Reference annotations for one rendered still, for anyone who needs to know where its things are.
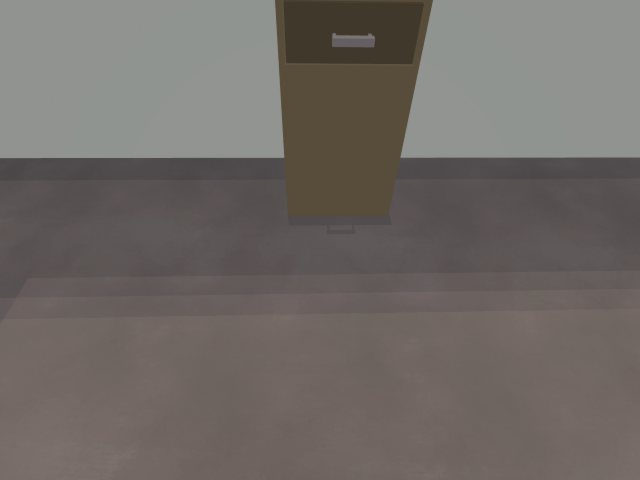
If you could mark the cabinet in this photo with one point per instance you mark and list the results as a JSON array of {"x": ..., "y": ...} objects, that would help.
[{"x": 343, "y": 129}]

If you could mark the drawer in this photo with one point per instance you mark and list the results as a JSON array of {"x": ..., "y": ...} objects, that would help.
[{"x": 309, "y": 25}]

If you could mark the handle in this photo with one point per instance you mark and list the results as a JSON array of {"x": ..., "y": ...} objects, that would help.
[{"x": 352, "y": 41}]

